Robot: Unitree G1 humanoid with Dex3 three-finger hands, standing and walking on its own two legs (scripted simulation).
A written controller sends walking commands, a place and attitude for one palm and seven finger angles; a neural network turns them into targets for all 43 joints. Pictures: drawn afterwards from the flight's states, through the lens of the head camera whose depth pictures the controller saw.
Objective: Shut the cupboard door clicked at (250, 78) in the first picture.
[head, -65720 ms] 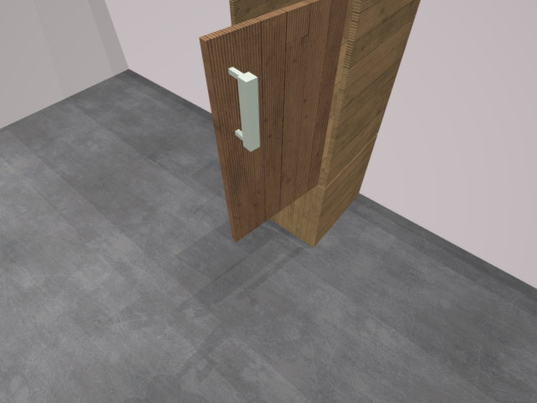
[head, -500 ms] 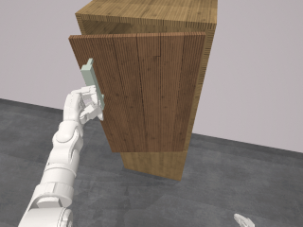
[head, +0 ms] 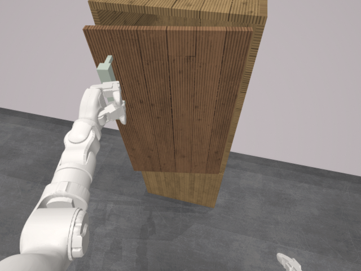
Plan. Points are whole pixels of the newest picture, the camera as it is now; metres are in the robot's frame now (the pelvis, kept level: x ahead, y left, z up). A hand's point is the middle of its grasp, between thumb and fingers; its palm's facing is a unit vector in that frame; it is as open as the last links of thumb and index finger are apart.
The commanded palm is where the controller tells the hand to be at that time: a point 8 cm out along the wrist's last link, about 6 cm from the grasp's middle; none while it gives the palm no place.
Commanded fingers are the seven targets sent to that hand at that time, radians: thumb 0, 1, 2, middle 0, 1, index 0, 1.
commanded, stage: push the door shut along its arc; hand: left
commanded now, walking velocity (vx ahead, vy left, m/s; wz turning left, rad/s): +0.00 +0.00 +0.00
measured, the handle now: (115, 88) +0.51 +0.17 +0.13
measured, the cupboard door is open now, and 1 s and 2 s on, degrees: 11 0 0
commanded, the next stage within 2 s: pull the fist back off the door in 0.78 s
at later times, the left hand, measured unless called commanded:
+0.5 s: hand (123, 92) +0.49 +0.15 +0.13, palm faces -0.18 -0.98 -0.02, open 3.2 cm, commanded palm +0.49 +0.17 +0.13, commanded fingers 0.00 0.90 0.90 -1.30 -1.50 -1.30 -1.50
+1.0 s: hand (128, 88) +0.50 +0.14 +0.13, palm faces -0.02 -1.00 +0.04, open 3.4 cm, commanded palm +0.51 +0.15 +0.13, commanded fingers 0.00 0.90 0.90 -1.30 -1.50 -1.30 -1.50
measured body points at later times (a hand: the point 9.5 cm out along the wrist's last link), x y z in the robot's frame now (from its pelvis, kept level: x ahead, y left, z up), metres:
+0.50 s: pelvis -0.02 +0.01 -0.01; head +0.07 +0.01 +0.43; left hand +0.49 +0.20 +0.14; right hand -0.01 -0.26 -0.13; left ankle +0.02 +0.12 -0.72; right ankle -0.01 -0.11 -0.72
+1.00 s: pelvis -0.03 +0.02 -0.03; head +0.07 +0.03 +0.41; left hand +0.50 +0.19 +0.13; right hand -0.01 -0.25 -0.14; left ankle +0.02 +0.12 -0.72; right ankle -0.01 -0.11 -0.72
